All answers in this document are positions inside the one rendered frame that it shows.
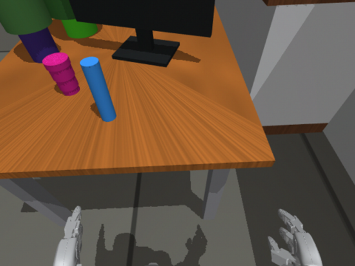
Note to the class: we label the potted plant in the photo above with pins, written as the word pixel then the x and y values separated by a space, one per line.
pixel 29 19
pixel 62 10

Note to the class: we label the table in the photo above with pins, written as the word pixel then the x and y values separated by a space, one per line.
pixel 194 114

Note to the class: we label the left robot hand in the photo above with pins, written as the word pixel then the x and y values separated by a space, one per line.
pixel 69 248

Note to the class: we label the right robot hand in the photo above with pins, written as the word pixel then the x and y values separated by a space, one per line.
pixel 301 244

